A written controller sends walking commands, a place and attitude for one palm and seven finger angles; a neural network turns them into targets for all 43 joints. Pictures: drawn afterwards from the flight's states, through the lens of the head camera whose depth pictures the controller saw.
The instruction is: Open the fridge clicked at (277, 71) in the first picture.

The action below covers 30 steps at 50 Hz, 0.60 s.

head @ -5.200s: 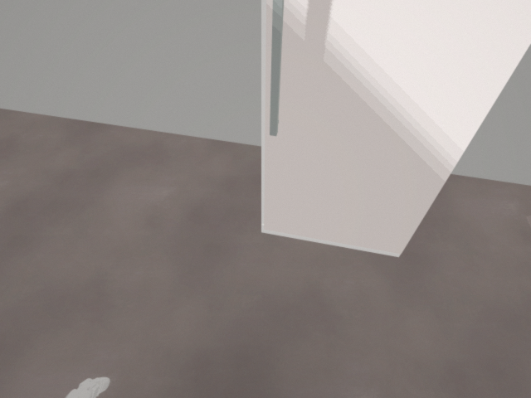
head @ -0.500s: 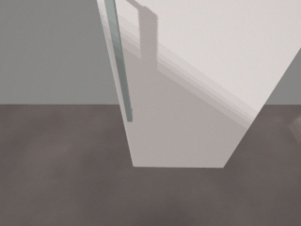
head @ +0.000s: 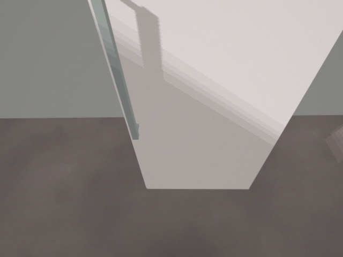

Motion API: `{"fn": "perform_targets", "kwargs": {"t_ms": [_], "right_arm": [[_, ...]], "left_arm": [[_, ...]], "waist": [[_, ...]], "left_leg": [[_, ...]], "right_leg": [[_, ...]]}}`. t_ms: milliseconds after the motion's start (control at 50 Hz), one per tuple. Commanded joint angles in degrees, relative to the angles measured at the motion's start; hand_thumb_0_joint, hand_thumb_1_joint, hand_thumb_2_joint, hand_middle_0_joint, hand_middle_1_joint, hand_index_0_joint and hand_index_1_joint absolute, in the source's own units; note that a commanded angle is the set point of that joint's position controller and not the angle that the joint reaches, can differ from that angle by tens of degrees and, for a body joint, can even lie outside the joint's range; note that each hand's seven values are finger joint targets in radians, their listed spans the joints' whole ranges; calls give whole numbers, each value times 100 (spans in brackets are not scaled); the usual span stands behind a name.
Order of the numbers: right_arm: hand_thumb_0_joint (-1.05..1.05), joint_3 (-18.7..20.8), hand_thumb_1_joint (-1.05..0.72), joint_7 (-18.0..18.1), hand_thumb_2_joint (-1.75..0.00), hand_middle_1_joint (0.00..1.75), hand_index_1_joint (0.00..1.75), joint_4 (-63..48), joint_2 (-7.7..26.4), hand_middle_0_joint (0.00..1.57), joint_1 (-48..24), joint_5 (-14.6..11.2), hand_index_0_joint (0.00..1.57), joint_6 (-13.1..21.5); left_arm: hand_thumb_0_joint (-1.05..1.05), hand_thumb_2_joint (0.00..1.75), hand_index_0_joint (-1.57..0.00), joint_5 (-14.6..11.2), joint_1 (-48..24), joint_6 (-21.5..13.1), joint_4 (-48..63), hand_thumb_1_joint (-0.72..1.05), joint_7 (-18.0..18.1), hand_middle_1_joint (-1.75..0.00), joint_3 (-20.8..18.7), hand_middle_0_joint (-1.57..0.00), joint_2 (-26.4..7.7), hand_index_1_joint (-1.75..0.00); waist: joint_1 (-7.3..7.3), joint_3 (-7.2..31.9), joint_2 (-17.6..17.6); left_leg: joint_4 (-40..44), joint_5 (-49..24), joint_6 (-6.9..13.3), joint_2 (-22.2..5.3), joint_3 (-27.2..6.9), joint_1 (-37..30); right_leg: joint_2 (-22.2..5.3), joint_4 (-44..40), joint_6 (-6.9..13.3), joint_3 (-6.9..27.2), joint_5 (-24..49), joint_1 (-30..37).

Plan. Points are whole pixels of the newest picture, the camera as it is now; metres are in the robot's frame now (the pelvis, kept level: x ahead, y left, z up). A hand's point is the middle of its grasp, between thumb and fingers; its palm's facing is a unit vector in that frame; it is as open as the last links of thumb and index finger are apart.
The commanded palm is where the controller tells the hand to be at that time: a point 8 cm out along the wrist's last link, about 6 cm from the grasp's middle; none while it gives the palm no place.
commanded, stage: look again from close up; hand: left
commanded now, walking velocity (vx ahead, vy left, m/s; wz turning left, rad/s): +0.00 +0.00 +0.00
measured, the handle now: (122, 81) +0.54 +0.17 +0.12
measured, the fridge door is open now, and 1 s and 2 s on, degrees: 0 0 0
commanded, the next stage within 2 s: shuffle to correct the standing spot in 0.60 s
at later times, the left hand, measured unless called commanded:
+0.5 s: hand out of the picture +0.01 +0.16 -0.17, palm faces +0.04 -0.98 -0.22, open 7.3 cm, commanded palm none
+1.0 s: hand out of the picture -0.01 +0.16 -0.19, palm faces +0.07 -0.99 -0.15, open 7.4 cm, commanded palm none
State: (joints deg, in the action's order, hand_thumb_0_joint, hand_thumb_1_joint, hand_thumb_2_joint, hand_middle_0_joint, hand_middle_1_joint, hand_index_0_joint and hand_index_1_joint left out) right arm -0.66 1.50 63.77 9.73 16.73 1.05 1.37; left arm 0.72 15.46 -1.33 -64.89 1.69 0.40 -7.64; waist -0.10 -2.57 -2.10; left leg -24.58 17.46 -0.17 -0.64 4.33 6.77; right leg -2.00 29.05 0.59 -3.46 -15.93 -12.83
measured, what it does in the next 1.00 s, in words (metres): stands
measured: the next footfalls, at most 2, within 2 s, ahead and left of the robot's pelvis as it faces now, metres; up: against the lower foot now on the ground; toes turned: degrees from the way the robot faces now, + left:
right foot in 1.28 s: +0.14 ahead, -0.08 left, +0.00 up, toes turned -2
left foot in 1.66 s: +0.15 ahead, +0.11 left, +0.00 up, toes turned +6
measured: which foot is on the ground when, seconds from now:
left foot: down 0.00-1.00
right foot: down 0.00-1.00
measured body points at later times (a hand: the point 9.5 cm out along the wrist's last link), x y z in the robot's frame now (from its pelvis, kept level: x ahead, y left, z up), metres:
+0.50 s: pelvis +0.00 -0.02 +0.00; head +0.02 -0.03 +0.45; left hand +0.01 +0.21 -0.15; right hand +0.01 -0.24 -0.17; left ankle -0.05 +0.12 -0.74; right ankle +0.00 -0.11 -0.74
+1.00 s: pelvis +0.02 +0.00 -0.01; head +0.04 +0.02 +0.44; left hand -0.01 +0.22 -0.17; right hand -0.01 -0.22 -0.16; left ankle -0.05 +0.12 -0.74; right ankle +0.00 -0.11 -0.74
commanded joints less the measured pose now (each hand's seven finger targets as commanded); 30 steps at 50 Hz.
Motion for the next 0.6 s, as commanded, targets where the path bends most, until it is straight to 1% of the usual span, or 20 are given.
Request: {"fn": "perform_targets", "kwargs": {"t_ms": [0, 20, 80, 120, 160, 200, 220, 260, 280, 320, 360, 380, 400, 420, 440, 480, 500, 560, 580], "right_arm": [[0, 67, -90, 53, -90, 30, 30, -91, 358, 20, 424, -30, 20, 68], [0, 64, -90, 54, -90, 30, 30, -79, 362, 20, 426, -35, 20, 71], [0, 77, -90, 59, -90, 30, 30, -53, 335, 20, 384, -31, 20, 54], [0, 71, -90, 61, -90, 30, 30, -46, 362, 20, 382, -36, 20, 45], [0, 80, -90, 61, -90, 30, 30, -48, 344, 20, 365, -31, 20, 40], [0, 89, -90, 62, -90, 30, 30, -41, 363, 20, 356, -32, 20, 40], [0, 92, -90, 66, -90, 30, 30, -30, 368, 20, 349, -30, 20, 39], [0, 87, -90, 69, -90, 30, 30, -31, 353, 20, 324, -30, 20, 30], [0, 88, -90, 67, -90, 30, 30, -32, 329, 20, 333, -33, 20, 30], [0, 90, -90, 68, -90, 30, 30, -29, 365, 20, 340, -28, 20, 37], [0, 94, -90, 70, -90, 30, 30, -26, 373, 20, 311, -29, 20, 29], [0, 93, -90, 69, -90, 30, 30, -29, 351, 20, 327, -26, 20, 30], [0, 99, -90, 68, -90, 30, 30, -27, 378, 20, 314, -27, 20, 31], [0, 97, -90, 69, -90, 30, 30, -37, 385, 20, 315, -24, 20, 33], [0, 99, -90, 64, -90, 30, 30, -36, 395, 20, 314, -24, 20, 32], [0, 101, -90, 65, -90, 30, 30, -34, 364, 20, 321, -20, 20, 36], [0, 101, -90, 63, -90, 30, 30, -39, 405, 20, 323, -23, 20, 43], [0, 104, -90, 64, -90, 30, 30, -35, 413, 20, 318, -19, 20, 47], [0, 101, -90, 65, -90, 30, 30, -25, 388, 20, 317, -19, 20, 49]], "left_arm": [[0, 90, -20, -5, 313, -70, 185, 90, 44, -30, -116, -20, -724, -30], [0, 90, -20, -11, 314, -72, 185, 90, 43, -30, -115, -20, -742, -30], [0, 90, -20, -6, 324, -79, 179, 90, 44, -30, -118, -20, -746, -30], [0, 90, -20, -12, 279, -71, 189, 90, 43, -30, -126, -20, -779, -30], [0, 90, -20, -12, 291, -74, 187, 90, 40, -30, -129, -20, -766, -30], [0, 90, -20, -9, 274, -80, 204, 90, 46, -30, -134, -20, -790, -30], [0, 90, -20, -12, 278, -79, 196, 90, 45, -30, -138, -20, -796, -30], [0, 90, -20, -20, 252, -70, 205, 90, 40, -30, -138, -20, -801, -30], [0, 90, -20, -3, 259, -73, 221, 90, 43, -30, -146, -20, -794, -30], [0, 90, -20, -11, 239, -76, 229, 90, 39, -30, -154, -20, -830, -30], [0, 90, -20, -12, 224, -66, 238, 90, 35, -30, -156, -20, -822, -30], [0, 90, -20, -3, 217, -64, 256, 90, 36, -30, -158, -20, -811, -30], [0, 90, -20, -4, 209, -65, 266, 90, 36, -30, -162, -20, -839, -30], [0, 90, -20, -10, 214, -67, 269, 90, 32, -30, -169, -20, -847, -30], [0, 90, -20, -11, 189, -65, 275, 90, 29, -30, -171, -20, -861, -30], [0, 90, -20, -4, 199, -66, 298, 90, 30, -30, -176, -20, -835, -30], [0, 90, -20, -9, 186, -66, 302, 90, 28, -30, -180, -20, -857, -30], [0, 90, -20, -12, 161, -62, 312, 90, 20, -30, -188, -20, -861, -30], [0, 90, -20, -7, 165, -60, 319, 90, 23, -30, -187, -20, -853, -30]], "waist": [[17, 21, 319], [11, 76, 269], [9, 64, 336], [11, 38, 259], [8, 54, 311], [6, 68, 330], [9, 104, 250], [-2, 5, 225], [4, -14, 276], [1, 39, 219], [-6, -44, 283], [-1, -52, 296], [-13, -79, 259], [-5, -18, 301], [-9, -61, 304], [-10, -44, 315], [-17, -12, 215], [-15, -24, 251], [-27, -23, 201]], "left_leg": [[346, -1170, 158, -507, -370, 275], [344, -1197, 148, -507, -364, 261], [304, -1201, 123, -519, -332, 217], [322, -1146, 102, -525, -322, 260], [319, -1112, 95, -515, -319, 235], [290, -1219, 88, -521, -325, 220], [312, -1198, 78, -539, -307, 181], [329, -1109, 71, -535, -318, 234], [336, -1132, 79, -546, -316, 239], [340, -1169, 69, -546, -319, 216], [375, -1061, 68, -557, -319, 245], [375, -1110, 74, -559, -333, 248], [379, -1065, 71, -550, -323, 278], [379, -1046, 66, -545, -335, 255], [395, -1002, 64, -545, -324, 276], [403, -1075, 73, -561, -341, 243], [408, -1089, 71, -553, -339, 264], [442, -1048, 71, -565, -361, 290], [447, -1115, 76, -574, -362, 266]], "right_leg": [[-521, -475, 223, 596, 1737, 297], [-531, -479, 227, 601, 1803, 350], [-531, -518, 238, 588, 1956, 365], [-540, -544, 242, 594, 1877, 373], [-541, -595, 248, 616, 1841, 367], [-535, -576, 247, 594, 2043, 426], [-537, -582, 252, 602, 1992, 406], [-531, -644, 261, 612, 1840, 369], [-515, -647, 261, 604, 1871, 379], [-518, -638, 261, 605, 1891, 407], [-508, -696, 258, 612, 1697, 351], [-489, -688, 255, 586, 1731, 368], [-510, -715, 255, 597, 1661, 356], [-500, -727, 258, 628, 1613, 366], [-514, -754, 256, 602, 1523, 347], [-480, -733, 259, 592, 1585, 363], [-498, -725, 254, 585, 1579, 395], [-482, -746, 261, 598, 1433, 375], [-471, -719, 260, 570, 1501, 392]]}}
